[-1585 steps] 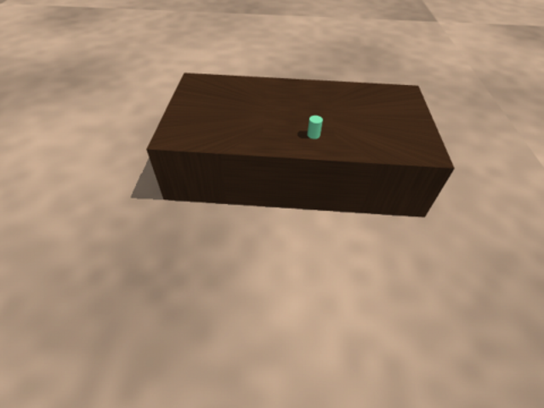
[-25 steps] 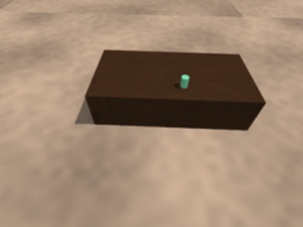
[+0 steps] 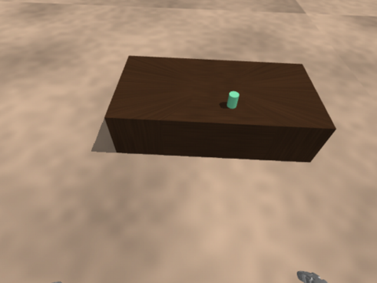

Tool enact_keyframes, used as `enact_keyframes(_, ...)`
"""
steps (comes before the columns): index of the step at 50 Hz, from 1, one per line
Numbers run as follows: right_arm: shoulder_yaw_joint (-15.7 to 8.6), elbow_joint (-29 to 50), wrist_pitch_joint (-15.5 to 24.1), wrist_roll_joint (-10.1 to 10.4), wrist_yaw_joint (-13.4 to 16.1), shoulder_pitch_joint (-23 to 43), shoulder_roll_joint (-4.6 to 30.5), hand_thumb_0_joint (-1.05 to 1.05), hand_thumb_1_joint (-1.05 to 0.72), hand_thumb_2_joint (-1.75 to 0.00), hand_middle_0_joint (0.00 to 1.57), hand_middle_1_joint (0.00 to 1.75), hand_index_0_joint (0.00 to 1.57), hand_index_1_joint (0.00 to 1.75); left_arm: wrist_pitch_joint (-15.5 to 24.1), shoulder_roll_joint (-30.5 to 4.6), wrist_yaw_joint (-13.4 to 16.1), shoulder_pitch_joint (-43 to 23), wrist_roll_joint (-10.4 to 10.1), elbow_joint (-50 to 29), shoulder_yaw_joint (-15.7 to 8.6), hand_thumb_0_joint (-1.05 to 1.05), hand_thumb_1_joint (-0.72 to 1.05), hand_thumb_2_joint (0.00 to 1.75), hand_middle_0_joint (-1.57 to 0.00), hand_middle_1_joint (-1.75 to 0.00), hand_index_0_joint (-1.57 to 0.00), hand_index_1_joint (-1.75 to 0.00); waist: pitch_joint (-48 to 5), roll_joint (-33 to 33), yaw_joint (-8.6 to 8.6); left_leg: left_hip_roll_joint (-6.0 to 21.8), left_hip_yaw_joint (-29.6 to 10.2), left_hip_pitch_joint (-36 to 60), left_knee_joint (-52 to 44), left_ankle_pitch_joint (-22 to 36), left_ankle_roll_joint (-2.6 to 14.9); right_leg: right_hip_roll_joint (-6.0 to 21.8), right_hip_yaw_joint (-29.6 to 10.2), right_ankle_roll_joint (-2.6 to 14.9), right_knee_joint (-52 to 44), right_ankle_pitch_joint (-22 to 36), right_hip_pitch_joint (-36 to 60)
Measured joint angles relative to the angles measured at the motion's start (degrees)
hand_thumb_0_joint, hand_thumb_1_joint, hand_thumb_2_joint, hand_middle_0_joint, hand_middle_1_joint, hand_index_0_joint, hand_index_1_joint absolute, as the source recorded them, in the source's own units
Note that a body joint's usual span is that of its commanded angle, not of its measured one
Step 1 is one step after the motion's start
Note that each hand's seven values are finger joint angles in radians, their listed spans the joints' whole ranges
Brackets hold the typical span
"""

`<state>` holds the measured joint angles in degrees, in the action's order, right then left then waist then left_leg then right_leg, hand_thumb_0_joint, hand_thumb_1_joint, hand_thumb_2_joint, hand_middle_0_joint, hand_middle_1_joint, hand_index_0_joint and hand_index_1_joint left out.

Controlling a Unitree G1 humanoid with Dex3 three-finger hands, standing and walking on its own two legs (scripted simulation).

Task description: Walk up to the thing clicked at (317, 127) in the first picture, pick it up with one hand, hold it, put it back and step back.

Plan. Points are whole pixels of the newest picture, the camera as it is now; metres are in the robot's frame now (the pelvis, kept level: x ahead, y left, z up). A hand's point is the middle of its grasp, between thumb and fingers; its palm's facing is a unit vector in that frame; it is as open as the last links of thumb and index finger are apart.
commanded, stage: step back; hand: right
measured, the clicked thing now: (232, 100) +1.10 -0.28 -0.40
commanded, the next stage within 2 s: stand in 0.08 s
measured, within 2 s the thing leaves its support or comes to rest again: neither
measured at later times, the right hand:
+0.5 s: hand out of the picture +0.09 -0.26 -0.14, palm faces +0.00 +0.94 -0.33, open 7.3 cm
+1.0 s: hand out of the picture +0.03 -0.26 -0.15, palm faces -0.02 +0.95 -0.32, open 7.3 cm
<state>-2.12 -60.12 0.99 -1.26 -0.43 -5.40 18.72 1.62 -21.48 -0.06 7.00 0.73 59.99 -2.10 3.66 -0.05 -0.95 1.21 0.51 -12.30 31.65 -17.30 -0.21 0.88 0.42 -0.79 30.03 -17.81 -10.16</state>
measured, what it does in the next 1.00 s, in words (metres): stands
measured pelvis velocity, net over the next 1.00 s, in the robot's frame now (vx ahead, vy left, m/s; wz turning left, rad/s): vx -0.03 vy -0.01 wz -0.01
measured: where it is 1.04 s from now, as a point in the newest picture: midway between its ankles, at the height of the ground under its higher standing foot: outside the picture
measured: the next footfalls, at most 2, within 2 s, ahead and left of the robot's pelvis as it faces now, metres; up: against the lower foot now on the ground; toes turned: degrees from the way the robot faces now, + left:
none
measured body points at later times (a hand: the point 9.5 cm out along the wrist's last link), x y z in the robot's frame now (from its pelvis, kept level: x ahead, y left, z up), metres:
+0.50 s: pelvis -0.01 -0.01 +0.01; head +0.00 -0.01 +0.46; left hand +0.09 +0.29 -0.11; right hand +0.08 -0.31 -0.12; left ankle +0.00 +0.12 -0.73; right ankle -0.02 -0.13 -0.73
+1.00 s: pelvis -0.03 -0.01 +0.01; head -0.02 -0.02 +0.46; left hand +0.04 +0.29 -0.12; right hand +0.03 -0.31 -0.12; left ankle +0.00 +0.12 -0.73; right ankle -0.02 -0.13 -0.73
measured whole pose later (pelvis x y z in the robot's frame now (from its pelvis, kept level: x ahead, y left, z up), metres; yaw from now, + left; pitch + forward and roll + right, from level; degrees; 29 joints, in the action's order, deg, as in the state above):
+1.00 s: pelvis -0.03 -0.01 +0.01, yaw +0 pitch -3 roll +0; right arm -0.5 -66.1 0.7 -1.0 -0.9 -7.2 19.9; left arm 0.6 -20.3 -0.8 6.8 0.4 65.4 -0.1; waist 3.0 -0.4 0.1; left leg 1.7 0.7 -7.4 17.7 -7.8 -1.5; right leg 0.3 0.4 0.0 19.0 -9.8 -6.7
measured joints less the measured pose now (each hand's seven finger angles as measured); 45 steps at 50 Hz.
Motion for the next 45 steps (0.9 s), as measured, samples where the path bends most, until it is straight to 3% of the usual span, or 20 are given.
enact_keyframes(6, 0.1, -0.8, -0.1, 0.3, 0.1, 1.9, 0.4, 0.01, -0.91, -0.9, 0.2, 0.3, 0.21, 0.3, -0.3, 0.3, 0.3, -2.2, -0.4, 0.5, 0.5, 0.01, 0.9, 0.89, -0.2, -0.3, -0.2, -0.3, 0.1, -0.1, 0.19, -0.4, 0.5, 1.4, -1.3, 0.1, 0.05, 0.4, -0.4, -0.2, -0.2, -0.4, 0.7)
enact_keyframes(22, 1.2, -4.2, -0.4, 0.8, -0.2, 2.9, 1.0, 0.01, -0.91, -0.9, 0.2, 0.3, 0.21, 0.3, -0.7, 2.1, -0.2, -3.8, -0.4, 4.0, 2.1, 0.01, 0.9, 0.89, -0.2, -0.3, -0.2, -0.3, 0.5, 0.0, 1.18, 0.0, 0.5, 6.5, -13.1, 7.3, -0.77, -0.1, -0.3, 0.18, -10.8, 6.3, 5.2)
enact_keyframes(45, 1.4, -6.2, -0.4, 0.4, -0.5, -1.3, 1.2, 0.01, -0.91, -0.9, 0.2, 0.3, 0.21, 0.3, -0.9, 1.3, -0.6, -0.4, -0.3, 5.5, 2.0, 0.01, 0.9, 0.89, -0.2, -0.3, -0.2, -0.3, -0.7, -0.4, 1.12, 0.6, 0.3, 5.3, -14.0, 9.5, -1.23, -0.7, -0.1, 0.75, -11.4, 8.2, 3.9)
